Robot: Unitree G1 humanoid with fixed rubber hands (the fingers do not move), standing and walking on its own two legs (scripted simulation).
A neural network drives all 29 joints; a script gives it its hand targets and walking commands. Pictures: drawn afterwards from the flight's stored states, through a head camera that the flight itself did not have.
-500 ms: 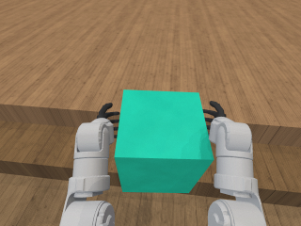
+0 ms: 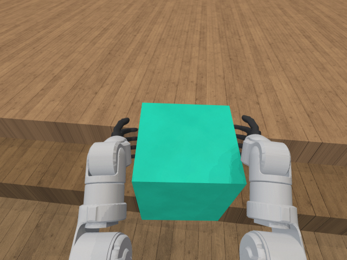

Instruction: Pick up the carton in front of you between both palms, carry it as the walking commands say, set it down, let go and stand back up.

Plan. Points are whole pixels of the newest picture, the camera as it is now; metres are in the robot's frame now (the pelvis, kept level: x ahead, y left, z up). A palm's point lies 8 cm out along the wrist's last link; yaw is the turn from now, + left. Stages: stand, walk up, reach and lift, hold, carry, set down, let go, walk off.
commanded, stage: carry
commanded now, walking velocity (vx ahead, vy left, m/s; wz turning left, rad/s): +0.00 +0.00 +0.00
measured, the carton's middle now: (182, 166) +0.35 +0.00 +0.03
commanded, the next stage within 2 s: none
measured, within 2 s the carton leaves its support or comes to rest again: neither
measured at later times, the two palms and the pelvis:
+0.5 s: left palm (123, 99) +0.44 +0.15 +0.18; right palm (245, 100) +0.44 -0.14 +0.19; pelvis +0.08 +0.01 +0.01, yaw +1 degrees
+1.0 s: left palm (157, 1) +0.68 +0.07 +0.34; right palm out of the picture +0.71 -0.21 +0.34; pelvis +0.33 -0.10 +0.16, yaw +2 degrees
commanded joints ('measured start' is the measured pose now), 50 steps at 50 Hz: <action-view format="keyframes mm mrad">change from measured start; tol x32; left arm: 1 -743 -974 -584 -87 -372 -31 -173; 50 -930 -871 -616 -270 -492 115 -175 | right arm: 1 -612 1004 605 0 357 8 208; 50 -707 790 594 -140 322 161 155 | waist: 1 2 -15 -339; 34 107 370 -412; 38 131 -336 -765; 50 100 -85 -363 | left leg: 1 98 112 -123 -70 10 83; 11 -87 20 -16 155 -186 117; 22 716 364 -553 -191 196 351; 29 464 264 -297 -367 -324 153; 32 -32 144 -12 -617 140 150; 35 323 195 96 55 1570 125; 36 352 146 76 351 1373 87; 38 -194 -148 -207 1077 18 -3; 50 -985 7 -6 1469 -197 97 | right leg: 1 140 -157 170 -99 90 -46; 7 138 -228 348 -262 -448 -134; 13 127 -196 226 -173 -299 -134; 27 -1234 -65 204 1741 -442 -43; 36 204 132 -101 302 -132 -45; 38 429 -275 993 -203 14 -283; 50 645 -295 433 -126 344 -227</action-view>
